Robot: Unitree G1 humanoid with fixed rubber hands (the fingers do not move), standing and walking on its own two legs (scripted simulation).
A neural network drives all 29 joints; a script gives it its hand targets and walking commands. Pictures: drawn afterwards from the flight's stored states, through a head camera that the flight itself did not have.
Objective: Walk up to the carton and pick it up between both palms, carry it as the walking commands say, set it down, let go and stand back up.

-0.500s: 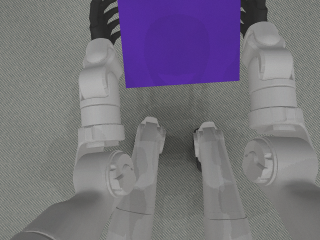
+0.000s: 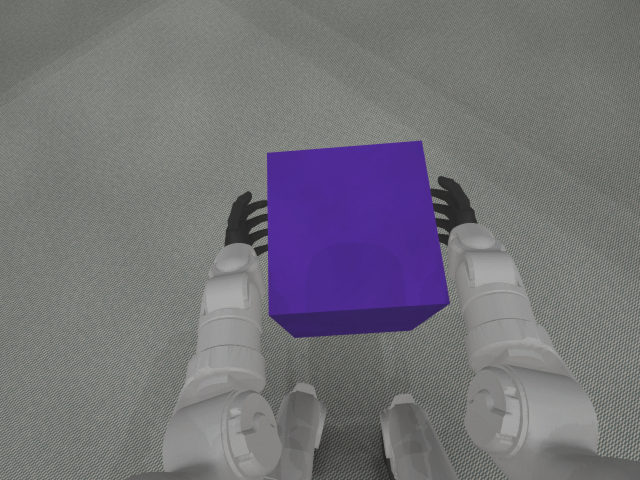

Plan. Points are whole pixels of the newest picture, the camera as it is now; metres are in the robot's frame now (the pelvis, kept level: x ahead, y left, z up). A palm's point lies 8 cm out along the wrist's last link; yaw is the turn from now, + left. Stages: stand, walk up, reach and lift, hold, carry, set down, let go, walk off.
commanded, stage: reach and lift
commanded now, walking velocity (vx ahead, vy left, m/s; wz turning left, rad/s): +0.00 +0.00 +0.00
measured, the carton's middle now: (348, 253) +0.42 +0.03 -0.10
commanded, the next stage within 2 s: none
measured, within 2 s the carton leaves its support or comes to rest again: neither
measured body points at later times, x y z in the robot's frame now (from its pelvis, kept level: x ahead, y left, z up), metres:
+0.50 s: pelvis +0.04 +0.00 +0.07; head +0.16 +0.00 +0.50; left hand +0.38 +0.17 +0.02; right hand +0.42 -0.12 +0.01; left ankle +0.07 +0.14 -0.63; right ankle +0.06 -0.13 -0.63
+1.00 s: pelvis +0.04 +0.00 +0.10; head +0.08 +0.01 +0.55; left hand +0.36 +0.18 +0.09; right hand +0.39 -0.12 +0.08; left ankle +0.07 +0.14 -0.63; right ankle +0.06 -0.13 -0.63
